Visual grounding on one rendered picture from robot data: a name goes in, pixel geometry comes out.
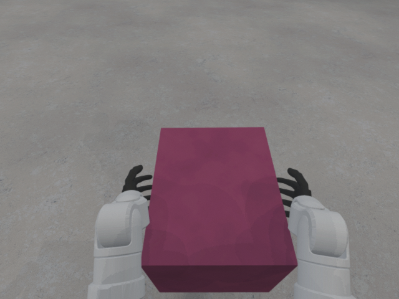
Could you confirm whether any robot right hand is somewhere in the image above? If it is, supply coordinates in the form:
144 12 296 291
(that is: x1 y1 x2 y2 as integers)
277 168 312 218

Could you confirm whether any left robot forearm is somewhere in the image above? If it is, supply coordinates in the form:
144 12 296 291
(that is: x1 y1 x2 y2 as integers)
87 190 150 299

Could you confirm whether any carton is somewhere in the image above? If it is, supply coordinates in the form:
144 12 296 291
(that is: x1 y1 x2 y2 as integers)
142 127 297 292

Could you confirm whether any robot left hand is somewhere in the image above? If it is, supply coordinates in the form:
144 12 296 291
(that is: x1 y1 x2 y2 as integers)
122 165 153 208

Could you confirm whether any right robot forearm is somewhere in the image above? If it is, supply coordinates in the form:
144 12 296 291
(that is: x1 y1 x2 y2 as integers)
288 196 356 299

